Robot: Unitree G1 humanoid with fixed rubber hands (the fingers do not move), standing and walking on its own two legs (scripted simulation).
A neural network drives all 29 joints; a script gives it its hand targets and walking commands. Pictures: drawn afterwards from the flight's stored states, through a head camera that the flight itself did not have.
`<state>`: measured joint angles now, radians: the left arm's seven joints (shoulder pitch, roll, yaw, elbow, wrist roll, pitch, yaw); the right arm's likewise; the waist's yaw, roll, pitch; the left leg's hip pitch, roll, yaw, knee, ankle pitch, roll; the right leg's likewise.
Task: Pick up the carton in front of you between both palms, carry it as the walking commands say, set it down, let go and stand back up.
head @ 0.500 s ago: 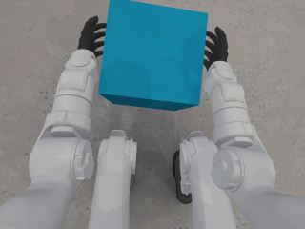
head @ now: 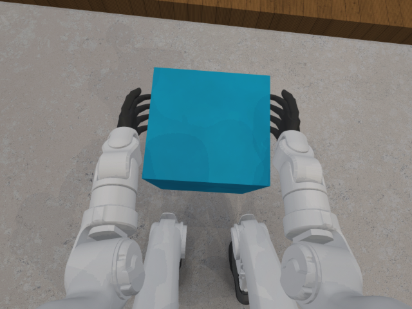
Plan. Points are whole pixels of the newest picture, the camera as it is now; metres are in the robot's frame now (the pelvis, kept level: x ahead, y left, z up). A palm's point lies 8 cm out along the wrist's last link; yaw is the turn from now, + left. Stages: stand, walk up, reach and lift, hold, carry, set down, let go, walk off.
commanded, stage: reach and lift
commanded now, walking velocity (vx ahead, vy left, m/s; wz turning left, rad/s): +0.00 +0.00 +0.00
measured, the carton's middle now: (206, 142) +0.45 +0.02 -0.13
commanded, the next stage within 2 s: hold in 1.98 s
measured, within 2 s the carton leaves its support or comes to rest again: neither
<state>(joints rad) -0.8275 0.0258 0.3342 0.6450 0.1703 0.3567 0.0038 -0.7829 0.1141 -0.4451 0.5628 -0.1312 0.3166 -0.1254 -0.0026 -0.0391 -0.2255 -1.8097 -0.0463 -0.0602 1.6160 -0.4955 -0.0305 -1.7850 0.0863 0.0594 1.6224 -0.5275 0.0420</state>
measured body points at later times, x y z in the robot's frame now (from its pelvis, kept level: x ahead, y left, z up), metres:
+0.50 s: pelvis +0.05 +0.00 +0.14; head +0.15 +0.01 +0.58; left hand +0.41 +0.16 +0.10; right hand +0.41 -0.14 +0.11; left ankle +0.09 +0.13 -0.51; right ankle +0.09 -0.13 -0.51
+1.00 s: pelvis +0.07 +0.00 +0.23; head +0.04 +0.00 +0.68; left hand +0.37 +0.16 +0.24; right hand +0.39 -0.15 +0.25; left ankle +0.09 +0.13 -0.51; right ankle +0.09 -0.13 -0.51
